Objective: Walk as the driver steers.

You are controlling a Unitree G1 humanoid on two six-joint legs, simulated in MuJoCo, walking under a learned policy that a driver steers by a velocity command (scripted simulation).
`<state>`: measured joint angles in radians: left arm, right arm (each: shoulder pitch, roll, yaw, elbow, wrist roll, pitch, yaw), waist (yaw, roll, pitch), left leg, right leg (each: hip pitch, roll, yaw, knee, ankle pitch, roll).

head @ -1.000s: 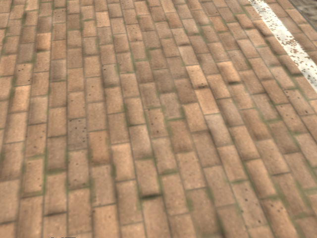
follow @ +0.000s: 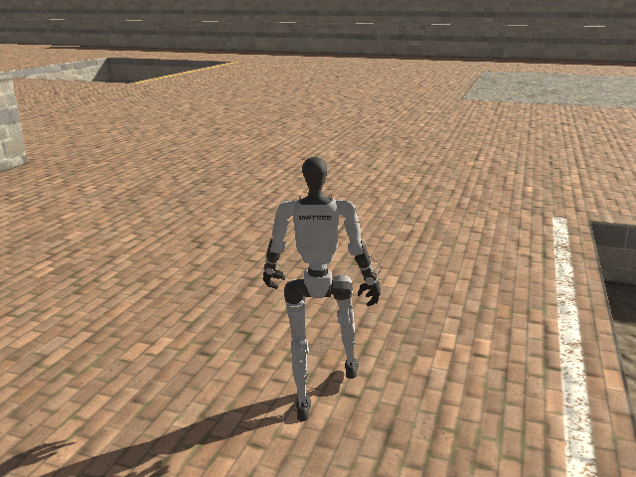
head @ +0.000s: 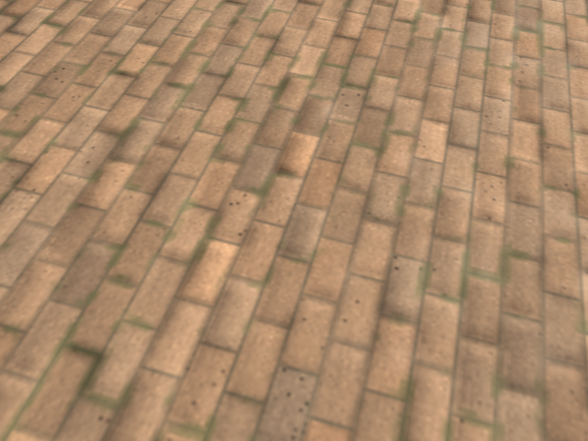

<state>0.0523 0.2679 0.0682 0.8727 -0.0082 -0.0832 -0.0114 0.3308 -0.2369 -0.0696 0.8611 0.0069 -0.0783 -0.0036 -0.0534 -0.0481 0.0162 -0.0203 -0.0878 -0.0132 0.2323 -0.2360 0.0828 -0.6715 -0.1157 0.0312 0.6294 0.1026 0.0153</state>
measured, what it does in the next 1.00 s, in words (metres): walks ahead: right foot, then left foot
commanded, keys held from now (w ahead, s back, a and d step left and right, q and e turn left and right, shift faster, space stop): w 0.64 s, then w+e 0.36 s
